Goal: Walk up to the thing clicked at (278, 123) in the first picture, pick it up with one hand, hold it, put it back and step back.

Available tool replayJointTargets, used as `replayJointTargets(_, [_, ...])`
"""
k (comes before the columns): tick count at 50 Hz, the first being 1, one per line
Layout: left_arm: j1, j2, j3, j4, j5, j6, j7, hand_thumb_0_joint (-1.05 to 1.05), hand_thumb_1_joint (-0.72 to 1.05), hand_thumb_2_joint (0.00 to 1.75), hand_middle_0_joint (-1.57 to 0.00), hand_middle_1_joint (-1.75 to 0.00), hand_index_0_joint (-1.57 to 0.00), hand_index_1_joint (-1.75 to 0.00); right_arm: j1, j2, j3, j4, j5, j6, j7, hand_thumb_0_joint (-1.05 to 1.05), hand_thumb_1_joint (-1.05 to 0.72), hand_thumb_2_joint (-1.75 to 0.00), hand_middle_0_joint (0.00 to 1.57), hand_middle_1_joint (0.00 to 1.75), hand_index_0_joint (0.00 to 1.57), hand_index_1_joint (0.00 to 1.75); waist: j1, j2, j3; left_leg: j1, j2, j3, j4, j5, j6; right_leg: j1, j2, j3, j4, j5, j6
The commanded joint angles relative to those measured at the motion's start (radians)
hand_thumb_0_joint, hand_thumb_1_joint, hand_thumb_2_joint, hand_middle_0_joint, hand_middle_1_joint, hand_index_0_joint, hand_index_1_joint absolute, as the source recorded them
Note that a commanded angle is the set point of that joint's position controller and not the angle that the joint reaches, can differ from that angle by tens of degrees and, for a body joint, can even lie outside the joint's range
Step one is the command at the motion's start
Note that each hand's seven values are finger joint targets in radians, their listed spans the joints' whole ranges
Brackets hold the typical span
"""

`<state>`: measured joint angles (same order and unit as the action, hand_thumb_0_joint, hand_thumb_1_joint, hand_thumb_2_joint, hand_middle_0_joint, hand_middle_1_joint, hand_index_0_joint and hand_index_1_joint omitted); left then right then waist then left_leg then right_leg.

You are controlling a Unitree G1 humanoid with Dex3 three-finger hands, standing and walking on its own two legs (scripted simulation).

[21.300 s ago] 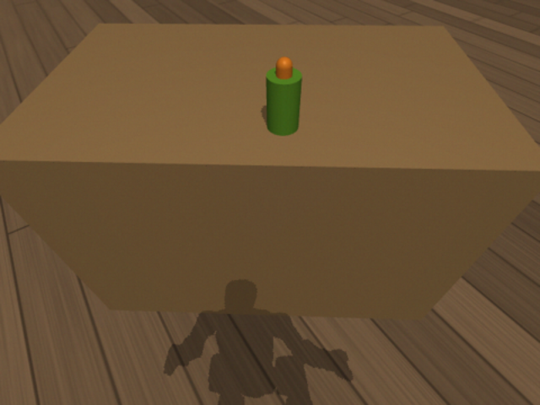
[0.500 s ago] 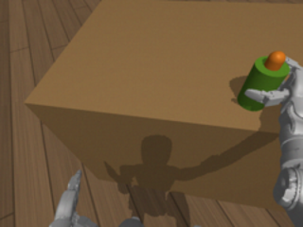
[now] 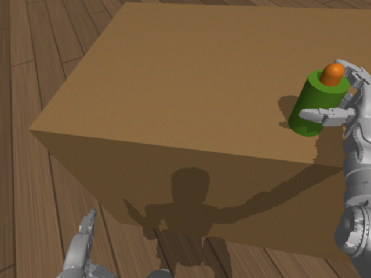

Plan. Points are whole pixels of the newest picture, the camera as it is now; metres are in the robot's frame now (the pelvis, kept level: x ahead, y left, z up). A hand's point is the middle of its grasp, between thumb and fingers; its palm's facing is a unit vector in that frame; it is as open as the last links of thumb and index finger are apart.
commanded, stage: withdraw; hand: right
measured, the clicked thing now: (318, 98) +0.47 -0.20 +0.14
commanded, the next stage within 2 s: rise in 0.22 s
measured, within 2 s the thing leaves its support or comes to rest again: neither
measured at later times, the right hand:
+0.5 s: hand out of the picture +0.47 -0.30 +0.24, palm faces +0.32 +0.92 -0.22, open 17.2 cm
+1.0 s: hand out of the picture +0.31 -0.30 +0.22, palm faces +0.45 +0.81 -0.37, open 17.5 cm
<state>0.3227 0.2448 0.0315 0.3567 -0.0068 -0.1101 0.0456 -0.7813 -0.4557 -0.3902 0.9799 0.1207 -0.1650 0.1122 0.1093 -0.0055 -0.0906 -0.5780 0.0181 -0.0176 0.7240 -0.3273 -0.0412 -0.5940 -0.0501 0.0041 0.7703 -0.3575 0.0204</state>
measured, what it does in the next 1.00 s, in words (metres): stands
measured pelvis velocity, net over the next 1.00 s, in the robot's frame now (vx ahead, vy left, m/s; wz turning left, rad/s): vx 0.03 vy -0.01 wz -0.02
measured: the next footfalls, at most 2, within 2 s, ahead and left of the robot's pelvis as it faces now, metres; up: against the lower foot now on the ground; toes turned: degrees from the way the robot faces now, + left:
none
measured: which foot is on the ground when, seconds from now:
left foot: down 0.00-1.00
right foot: down 0.00-1.00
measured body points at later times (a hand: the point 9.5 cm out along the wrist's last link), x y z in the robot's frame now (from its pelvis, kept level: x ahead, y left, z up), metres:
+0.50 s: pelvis +0.01 +0.00 +0.01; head +0.05 +0.01 +0.46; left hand +0.16 +0.26 -0.05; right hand +0.45 -0.35 +0.25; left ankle +0.02 +0.15 -0.71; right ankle +0.01 -0.13 -0.71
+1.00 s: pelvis +0.03 -0.01 +0.02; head +0.02 +0.02 +0.47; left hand +0.19 +0.25 -0.04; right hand +0.28 -0.34 +0.24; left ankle +0.02 +0.15 -0.71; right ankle +0.01 -0.13 -0.71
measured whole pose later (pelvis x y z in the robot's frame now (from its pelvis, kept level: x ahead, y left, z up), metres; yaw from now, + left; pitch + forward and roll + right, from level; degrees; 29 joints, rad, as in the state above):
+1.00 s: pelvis +0.03 -0.01 +0.02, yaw -1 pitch +2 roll +1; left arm 0.35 0.24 0.13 0.40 -0.05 -0.05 -0.01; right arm -0.02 -0.46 -0.42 -0.05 0.06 -0.05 0.01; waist -0.04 -0.07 -0.07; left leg -0.28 0.04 -0.01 0.54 -0.30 -0.04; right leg -0.30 -0.03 0.00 0.59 -0.33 0.02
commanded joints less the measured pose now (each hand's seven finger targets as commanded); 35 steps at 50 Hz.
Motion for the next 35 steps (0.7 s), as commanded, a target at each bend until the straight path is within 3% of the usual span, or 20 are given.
replayJointTargets(1, [-0.080, 0.175, 0.093, -0.200, -0.008, -0.058, 0.017, 0.00, -0.52, 0.03, -0.05, -0.06, -0.07, -0.04, -0.499, -0.328, -0.059, -0.245, 0.001, -0.063, -0.004, 0.00, 0.38, -0.19, 0.23, 0.22, 0.22, 0.22, -0.006, -0.070, -0.418, 0.159, -0.032, 0.040, -0.073, 0.296, 0.030, 0.267, 0.029, -0.017, -0.096, 0.288, -0.021])
replayJointTargets(3, [-0.036, 0.127, 0.052, -0.150, -0.012, -0.051, 0.011, 0.00, -0.53, 0.03, -0.05, -0.06, -0.06, -0.04, -0.551, -0.320, -0.051, -0.309, 0.011, -0.059, 0.006, 0.00, 0.41, -0.11, 0.16, 0.13, 0.16, 0.13, -0.026, -0.099, -0.405, 0.173, -0.035, 0.048, -0.079, 0.287, 0.033, 0.272, 0.026, -0.014, -0.111, 0.297, -0.016])
replayJointTargets(4, [-0.032, 0.133, 0.057, -0.166, -0.017, -0.052, 0.013, 0.00, -0.53, 0.03, -0.05, -0.05, -0.06, -0.04, -0.526, -0.355, -0.072, -0.272, 0.010, -0.049, 0.008, 0.00, 0.42, -0.11, 0.16, 0.13, 0.15, 0.13, -0.021, -0.086, -0.417, 0.183, -0.034, 0.047, -0.081, 0.305, 0.033, 0.283, 0.027, -0.015, -0.106, 0.323, -0.016])
replayJointTargets(5, [-0.041, 0.122, 0.044, -0.154, -0.018, -0.050, 0.014, 0.00, -0.53, 0.03, -0.05, -0.05, -0.06, -0.04, -0.599, -0.418, -0.095, -0.372, 0.009, -0.050, 0.011, 0.00, 0.44, -0.10, 0.15, 0.13, 0.14, 0.13, -0.039, -0.149, -0.470, 0.206, -0.030, 0.042, -0.083, 0.311, 0.034, 0.307, 0.030, -0.018, -0.109, 0.332, -0.015])
replayJointTargets(7, [-0.036, 0.123, 0.032, -0.165, -0.018, -0.050, 0.017, 0.00, -0.53, 0.03, -0.05, -0.05, -0.06, -0.04, -0.564, -0.398, -0.081, -0.294, 0.007, -0.012, 0.021, 0.00, 0.45, -0.09, 0.14, 0.12, 0.14, 0.12, -0.021, -0.105, -0.427, 0.201, -0.037, 0.050, -0.089, 0.318, 0.034, 0.310, 0.027, -0.015, -0.118, 0.345, -0.014])
replayJointTargets(9, [-0.003, 0.122, 0.036, -0.104, -0.020, -0.044, 0.018, 0.00, -0.54, 0.03, -0.05, -0.05, -0.06, -0.04, -0.564, -0.445, -0.097, -0.288, 0.005, 0.015, 0.034, 0.00, 0.48, -0.07, 0.11, 0.09, 0.11, 0.09, -0.036, -0.138, -0.401, 0.213, -0.031, 0.048, -0.107, 0.316, 0.035, 0.306, 0.031, -0.020, -0.130, 0.345, -0.012])
replayJointTargets(10, [-0.066, 0.125, 0.020, -0.158, -0.023, -0.051, 0.019, 0.00, -0.54, 0.03, -0.05, -0.05, -0.06, -0.04, -0.598, -0.459, -0.102, -0.301, 0.005, 0.031, 0.040, 0.00, 0.49, -0.06, 0.09, 0.07, 0.08, 0.07, -0.045, -0.117, -0.426, 0.223, -0.032, 0.049, -0.110, 0.322, 0.035, 0.324, 0.028, -0.019, -0.132, 0.359, -0.013])
replayJointTargets(12, [-0.043, 0.127, 0.031, -0.114, -0.024, -0.056, 0.026, 0.00, -0.54, 0.04, -0.05, -0.05, -0.05, -0.04, -0.644, -0.438, -0.068, -0.270, 0.007, 0.071, 0.064, 0.00, 0.49, -0.05, 0.08, 0.06, 0.08, 0.06, -0.018, -0.125, -0.375, 0.195, -0.032, 0.049, -0.131, 0.288, 0.033, 0.323, 0.030, -0.023, -0.146, 0.302, -0.017])
replayJointTargets(15, [-0.023, 0.127, 0.024, -0.079, -0.027, -0.072, 0.027, 0.00, -0.55, 0.04, -0.05, -0.05, -0.05, -0.05, -0.561, -0.377, -0.027, -0.134, 0.010, 0.134, 0.109, 0.00, 0.48, -0.05, 0.07, 0.06, 0.07, 0.06, -0.013, -0.083, -0.279, 0.161, -0.036, 0.056, -0.163, 0.222, 0.034, 0.294, 0.026, -0.019, -0.182, 0.229, -0.021])
replayJointTargets(16, [-0.042, 0.135, 0.026, -0.093, -0.027, -0.079, 0.029, 0.00, -0.55, 0.04, -0.05, -0.05, -0.06, -0.05, -0.609, -0.403, -0.030, -0.190, 0.012, 0.140, 0.122, 0.00, 0.49, -0.06, 0.07, 0.06, 0.07, 0.06, -0.026, -0.087, -0.322, 0.175, -0.035, 0.054, -0.165, 0.226, 0.033, 0.310, 0.028, -0.018, -0.184, 0.233, -0.023])
replayJointTargets(17, [-0.050, 0.154, 0.037, -0.116, -0.027, -0.085, 0.031, 0.00, -0.59, 0.08, -0.07, -0.07, -0.05, -0.09, -0.567, -0.402, -0.031, -0.109, 0.011, 0.161, 0.131, 0.00, 0.48, -0.05, 0.06, 0.05, 0.06, 0.05, -0.018, -0.024, -0.285, 0.171, -0.035, 0.054, -0.172, 0.225, 0.030, 0.291, 0.029, -0.020, -0.188, 0.225, -0.027])
replayJointTargets(18, [-0.091, 0.118, 0.027, -0.139, -0.022, -0.081, 0.015, 0.00, -0.55, 0.05, -0.07, -0.07, -0.06, -0.07, -0.548, -0.524, -0.002, -0.170, -0.103, 0.121, 0.075, 0.00, 0.52, -0.03, 0.06, 0.05, 0.06, 0.05, -0.067, -0.013, -0.244, 0.185, -0.025, 0.058, -0.181, 0.203, 0.028, 0.254, 0.036, -0.033, -0.194, 0.207, -0.024])
replayJointTargets(19, [-0.046, 0.161, 0.073, -0.116, -0.025, -0.078, 0.012, 0.00, -0.55, 0.05, -0.06, -0.07, -0.06, -0.07, -0.494, -0.501, -0.016, -0.078, -0.096, 0.121, 0.052, 0.00, 0.52, -0.03, 0.06, 0.05, 0.06, 0.05, -0.036, 0.007, -0.223, 0.174, -0.028, 0.056, -0.185, 0.204, 0.027, 0.265, 0.034, -0.038, -0.198, 0.198, -0.026])
replayJointTargets(21, [0.009, 0.136, 0.067, -0.105, -0.026, -0.062, -0.006, 0.00, -0.55, 0.05, -0.06, -0.06, -0.06, -0.07, -0.501, -0.489, 0.003, -0.128, -0.113, 0.115, 0.036, 0.00, 0.54, -0.03, 0.05, 0.05, 0.06, 0.05, -0.043, 0.005, -0.239, 0.206, -0.024, 0.052, -0.189, 0.235, 0.024, 0.267, 0.041, -0.045, -0.203, 0.226, -0.031])
replayJointTargets(23, [-0.024, 0.173, 0.095, -0.184, -0.030, -0.059, -0.014, 0.00, -0.54, 0.05, -0.06, -0.06, -0.06, -0.06, -0.484, -0.591, -0.065, -0.170, -0.132, 0.101, 0.006, 0.00, 0.55, -0.03, 0.05, 0.05, 0.06, 0.05, -0.069, 0.031, -0.309, 0.277, -0.017, 0.048, -0.179, 0.304, 0.020, 0.278, 0.047, -0.051, -0.191, 0.290, -0.033])
replayJointTargets(25, [0.044, 0.142, 0.066, -0.144, -0.030, -0.042, -0.031, 0.00, -0.53, 0.04, -0.05, -0.06, -0.06, -0.05, -0.495, -0.645, -0.106, -0.238, -0.143, 0.086, -0.017, 0.00, 0.56, -0.02, 0.06, 0.05, 0.06, 0.05, -0.086, -0.041, -0.344, 0.296, -0.019, 0.048, -0.171, 0.347, 0.028, 0.306, 0.046, -0.051, -0.192, 0.353, -0.024])
replayJointTargets(27, [0.013, 0.101, 0.029, -0.153, -0.037, -0.039, -0.046, 0.00, -0.52, 0.04, -0.05, -0.05, -0.06, -0.04, -0.468, -0.637, -0.112, -0.273, -0.146, 0.070, -0.036, 0.00, 0.55, -0.05, 0.06, 0.05, 0.06, 0.05, -0.105, -0.077, -0.354, 0.311, -0.022, 0.051, -0.165, 0.380, 0.033, 0.328, 0.045, -0.053, -0.190, 0.407, -0.017])
replayJointTargets(29, [-0.005, 0.150, 0.074, -0.172, -0.034, -0.035, -0.047, 0.00, -0.52, 0.05, -0.05, -0.05, -0.06, -0.04, -0.444, -0.661, -0.144, -0.338, -0.144, 0.062, -0.059, 0.00, 0.55, -0.05, 0.06, 0.05, 0.06, 0.05, -0.103, -0.130, -0.408, 0.312, -0.026, 0.053, -0.161, 0.403, 0.043, 0.374, 0.038, -0.046, -0.185, 0.473, -0.007])
replayJointTargets(31, [0.017, 0.158, 0.098, -0.126, -0.033, -0.031, -0.047, 0.00, -0.53, 0.05, -0.05, -0.05, -0.06, -0.04, -0.399, -0.624, -0.128, -0.396, -0.139, 0.060, -0.072, 0.00, 0.55, -0.05, 0.06, 0.05, 0.06, 0.05, -0.101, -0.170, -0.369, 0.284, -0.028, 0.054, -0.175, 0.382, 0.046, 0.401, 0.035, -0.046, -0.185, 0.474, -0.006])
replayJointTargets(35, [-0.035, 0.120, 0.071, -0.115, -0.038, -0.037, -0.053, 0.00, -0.54, 0.06, -0.05, -0.05, -0.05, -0.05, -0.236, -0.508, -0.090, -0.535, -0.121, 0.055, -0.091, 0.00, 0.53, -0.05, 0.06, 0.05, 0.06, 0.05, -0.118, -0.201, -0.354, 0.277, -0.037, 0.069, -0.179, 0.363, 0.055, 0.436, 0.020, -0.037, -0.188, 0.522, 0.002])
